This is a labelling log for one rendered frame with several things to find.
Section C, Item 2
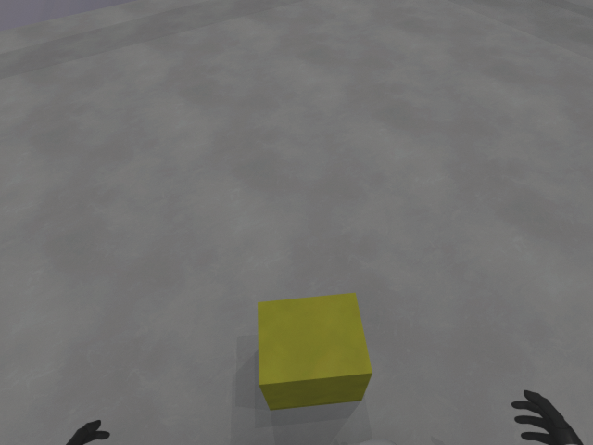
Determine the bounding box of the left robot hand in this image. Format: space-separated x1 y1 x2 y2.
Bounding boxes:
66 420 110 445

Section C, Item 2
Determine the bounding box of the right robot hand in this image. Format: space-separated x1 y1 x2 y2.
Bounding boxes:
511 390 584 445

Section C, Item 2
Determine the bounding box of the carton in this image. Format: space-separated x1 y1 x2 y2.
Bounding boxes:
258 293 372 410

